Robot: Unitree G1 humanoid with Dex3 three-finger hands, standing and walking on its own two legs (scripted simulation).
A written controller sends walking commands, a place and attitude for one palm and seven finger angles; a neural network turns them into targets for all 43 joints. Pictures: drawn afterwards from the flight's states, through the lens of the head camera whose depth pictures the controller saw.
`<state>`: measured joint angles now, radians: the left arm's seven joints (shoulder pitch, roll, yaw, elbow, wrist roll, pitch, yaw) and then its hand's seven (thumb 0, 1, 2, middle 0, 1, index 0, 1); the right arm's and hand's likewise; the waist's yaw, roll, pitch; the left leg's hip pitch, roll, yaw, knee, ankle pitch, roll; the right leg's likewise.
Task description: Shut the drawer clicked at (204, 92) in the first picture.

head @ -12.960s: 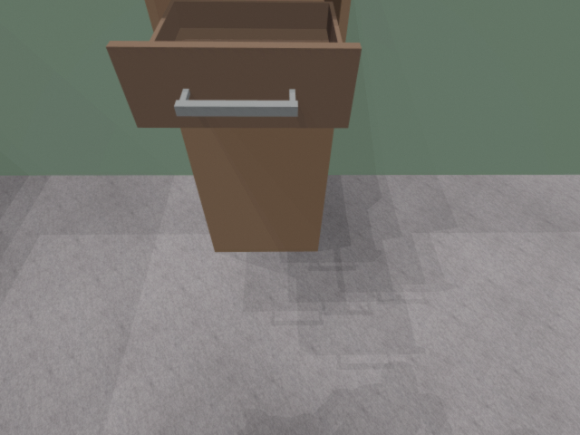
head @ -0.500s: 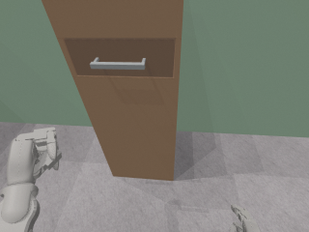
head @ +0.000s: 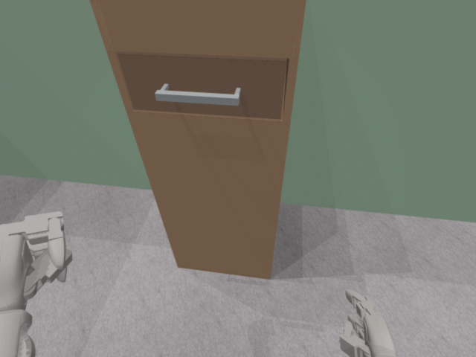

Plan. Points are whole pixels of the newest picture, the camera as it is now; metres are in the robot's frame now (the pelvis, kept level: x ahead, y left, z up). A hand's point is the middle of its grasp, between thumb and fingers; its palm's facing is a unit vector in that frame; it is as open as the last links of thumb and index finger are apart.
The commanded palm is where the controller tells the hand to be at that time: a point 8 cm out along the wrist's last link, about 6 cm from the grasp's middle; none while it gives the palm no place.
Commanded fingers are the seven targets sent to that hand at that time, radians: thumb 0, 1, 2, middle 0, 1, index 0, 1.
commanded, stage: step back with the hand held close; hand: left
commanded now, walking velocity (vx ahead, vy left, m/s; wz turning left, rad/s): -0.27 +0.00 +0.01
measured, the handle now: (199, 93) +0.62 +0.18 +0.15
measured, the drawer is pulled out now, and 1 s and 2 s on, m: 0.00 0.00 0.00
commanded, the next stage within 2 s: stop stepping back and stand still in 1.02 s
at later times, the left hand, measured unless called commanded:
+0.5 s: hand (42, 298) +0.13 +0.25 +0.16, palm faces +0.34 -0.80 -0.50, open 3.2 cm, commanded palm +0.07 +0.29 +0.17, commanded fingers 0.00 0.90 0.90 -1.40 -1.60 -1.40 -1.60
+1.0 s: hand out of the picture +0.03 +0.26 +0.17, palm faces +0.42 -0.79 -0.44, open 3.3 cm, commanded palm -0.05 +0.30 +0.17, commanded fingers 0.00 0.90 0.90 -1.40 -1.60 -1.40 -1.60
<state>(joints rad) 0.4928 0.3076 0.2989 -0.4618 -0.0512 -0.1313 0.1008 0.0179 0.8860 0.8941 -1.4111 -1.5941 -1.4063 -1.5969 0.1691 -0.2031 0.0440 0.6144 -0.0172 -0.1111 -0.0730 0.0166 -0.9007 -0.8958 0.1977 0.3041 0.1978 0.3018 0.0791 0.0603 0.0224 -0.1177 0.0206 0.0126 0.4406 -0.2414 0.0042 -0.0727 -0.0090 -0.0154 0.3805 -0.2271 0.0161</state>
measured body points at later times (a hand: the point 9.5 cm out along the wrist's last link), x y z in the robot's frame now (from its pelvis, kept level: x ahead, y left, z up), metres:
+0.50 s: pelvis -0.06 +0.01 -0.01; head -0.05 +0.01 +0.44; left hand +0.10 +0.29 +0.18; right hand +0.11 -0.23 -0.09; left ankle +0.00 +0.12 -0.74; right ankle -0.01 -0.13 -0.74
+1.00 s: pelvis -0.17 +0.02 -0.03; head -0.15 +0.04 +0.42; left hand +0.00 +0.30 +0.19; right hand +0.01 -0.22 -0.10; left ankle +0.00 +0.12 -0.74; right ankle -0.08 -0.13 -0.71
